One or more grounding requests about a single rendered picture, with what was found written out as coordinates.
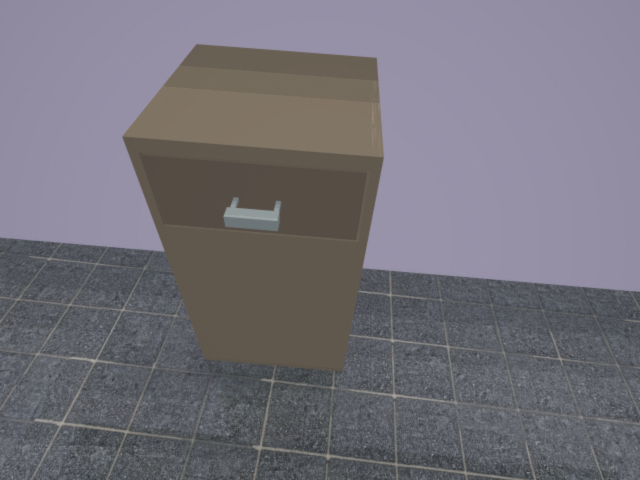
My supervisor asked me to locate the cabinet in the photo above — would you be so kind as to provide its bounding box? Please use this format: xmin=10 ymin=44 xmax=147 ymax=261
xmin=122 ymin=44 xmax=384 ymax=372

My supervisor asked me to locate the drawer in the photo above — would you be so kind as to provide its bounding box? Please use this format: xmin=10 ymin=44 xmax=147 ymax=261
xmin=142 ymin=153 xmax=367 ymax=240

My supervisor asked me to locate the handle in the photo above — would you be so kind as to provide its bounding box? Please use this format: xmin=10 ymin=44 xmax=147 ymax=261
xmin=223 ymin=197 xmax=281 ymax=231

